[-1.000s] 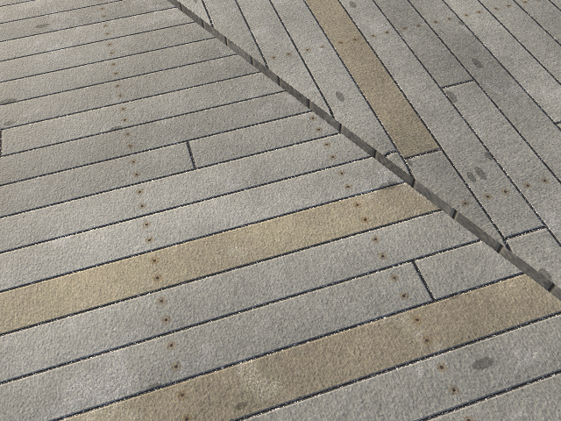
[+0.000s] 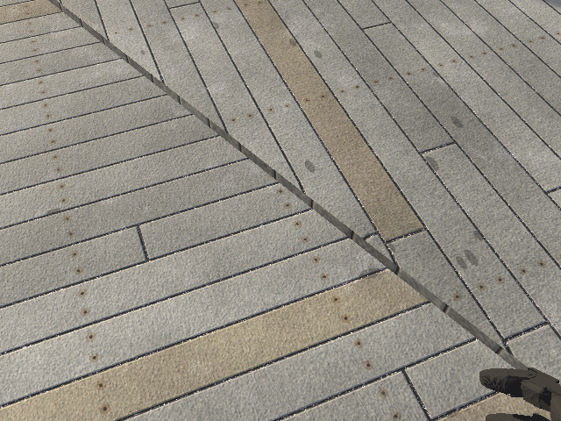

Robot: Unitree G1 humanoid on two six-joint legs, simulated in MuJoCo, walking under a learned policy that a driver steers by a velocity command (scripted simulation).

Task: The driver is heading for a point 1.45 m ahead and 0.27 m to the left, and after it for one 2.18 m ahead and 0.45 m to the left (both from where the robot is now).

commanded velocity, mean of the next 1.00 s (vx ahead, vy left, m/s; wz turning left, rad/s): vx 0.50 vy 0.00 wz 0.11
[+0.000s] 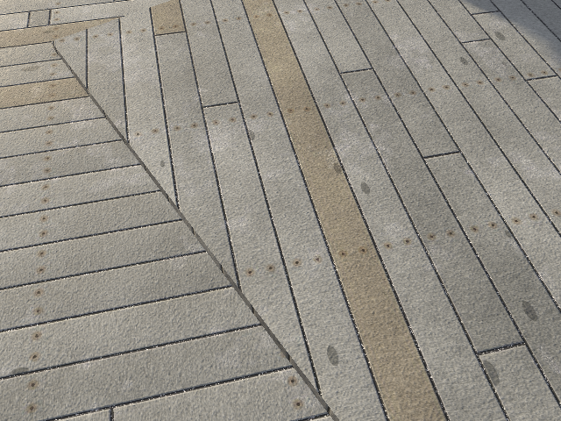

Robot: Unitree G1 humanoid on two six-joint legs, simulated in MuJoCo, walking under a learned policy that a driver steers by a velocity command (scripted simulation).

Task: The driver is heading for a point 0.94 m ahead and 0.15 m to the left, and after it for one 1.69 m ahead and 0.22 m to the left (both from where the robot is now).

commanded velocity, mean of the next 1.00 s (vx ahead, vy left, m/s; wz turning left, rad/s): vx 0.50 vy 0.00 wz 0.31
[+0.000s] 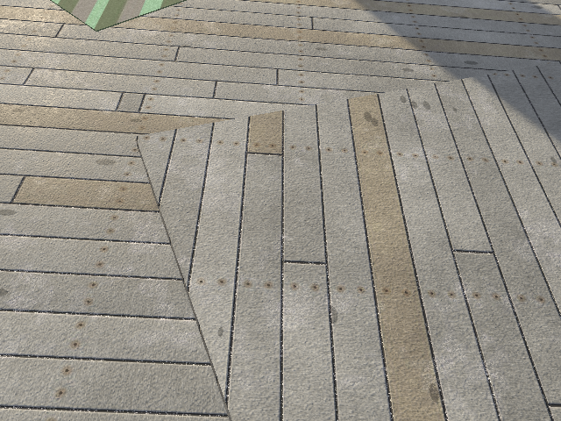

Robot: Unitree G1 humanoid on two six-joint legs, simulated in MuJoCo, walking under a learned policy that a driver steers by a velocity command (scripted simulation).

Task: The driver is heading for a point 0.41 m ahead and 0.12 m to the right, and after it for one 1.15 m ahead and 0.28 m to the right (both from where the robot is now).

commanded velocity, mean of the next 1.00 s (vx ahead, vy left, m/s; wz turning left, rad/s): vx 0.27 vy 0.00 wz -0.35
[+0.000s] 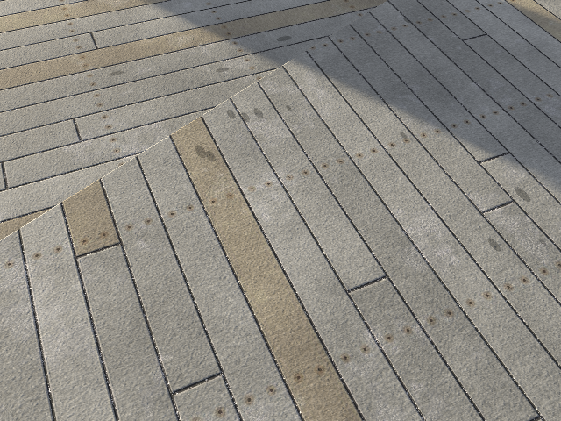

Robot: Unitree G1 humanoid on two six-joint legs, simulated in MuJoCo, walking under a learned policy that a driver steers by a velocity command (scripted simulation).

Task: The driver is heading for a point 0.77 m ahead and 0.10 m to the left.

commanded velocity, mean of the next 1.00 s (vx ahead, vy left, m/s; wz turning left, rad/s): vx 0.18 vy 0.00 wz -0.03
